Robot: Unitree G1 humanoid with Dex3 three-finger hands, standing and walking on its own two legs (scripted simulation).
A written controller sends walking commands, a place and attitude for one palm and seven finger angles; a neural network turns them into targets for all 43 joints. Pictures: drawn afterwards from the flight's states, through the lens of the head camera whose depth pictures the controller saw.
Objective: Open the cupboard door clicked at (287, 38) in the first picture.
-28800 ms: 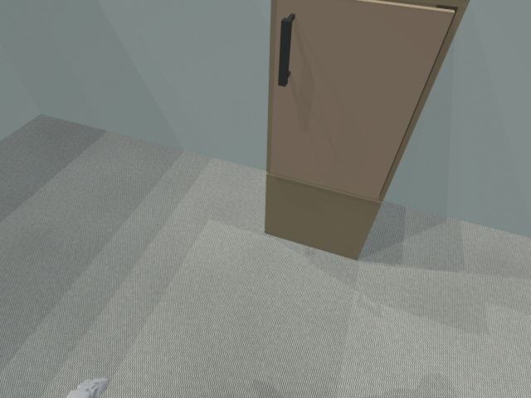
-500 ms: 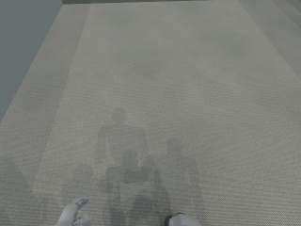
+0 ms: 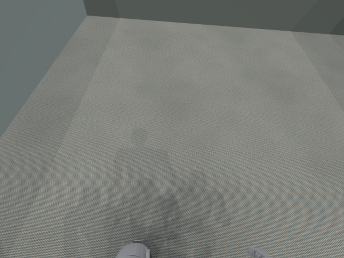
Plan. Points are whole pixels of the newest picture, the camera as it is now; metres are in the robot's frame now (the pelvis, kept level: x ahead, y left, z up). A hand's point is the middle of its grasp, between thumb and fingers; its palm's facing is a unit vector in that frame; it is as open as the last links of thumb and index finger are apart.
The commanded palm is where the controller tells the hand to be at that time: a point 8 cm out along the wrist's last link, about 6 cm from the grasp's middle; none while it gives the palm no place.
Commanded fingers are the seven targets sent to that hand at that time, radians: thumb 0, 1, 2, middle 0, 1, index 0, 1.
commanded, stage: walk to a spot facing it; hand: left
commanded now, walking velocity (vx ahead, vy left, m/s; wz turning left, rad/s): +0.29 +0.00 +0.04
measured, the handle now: out of the picture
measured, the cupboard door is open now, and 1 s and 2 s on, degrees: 43 43 43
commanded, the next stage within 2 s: turn to face it in 0.04 s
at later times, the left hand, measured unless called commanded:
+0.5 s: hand (115, 191) +0.31 +0.20 -0.15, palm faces +0.12 -0.96 -0.24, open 7.3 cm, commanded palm none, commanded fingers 0.00 0.90 0.90 -0.20 -0.30 -0.20 -0.30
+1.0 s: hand (97, 224) +0.22 +0.24 -0.19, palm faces +0.47 -0.84 -0.26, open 7.4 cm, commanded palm none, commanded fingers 0.00 0.90 0.90 -0.20 -0.30 -0.20 -0.30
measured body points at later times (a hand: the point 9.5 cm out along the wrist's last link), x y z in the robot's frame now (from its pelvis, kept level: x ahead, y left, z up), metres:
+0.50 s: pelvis +0.21 -0.01 +0.00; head +0.25 -0.01 +0.45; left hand +0.30 +0.25 -0.14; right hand +0.16 -0.23 -0.15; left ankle +0.13 +0.10 -0.73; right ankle +0.25 -0.11 -0.73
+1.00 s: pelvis +0.27 +0.01 -0.01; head +0.31 +0.06 +0.44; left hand +0.20 +0.28 -0.17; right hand +0.52 -0.17 -0.12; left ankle +0.25 +0.11 -0.73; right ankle +0.27 -0.13 -0.66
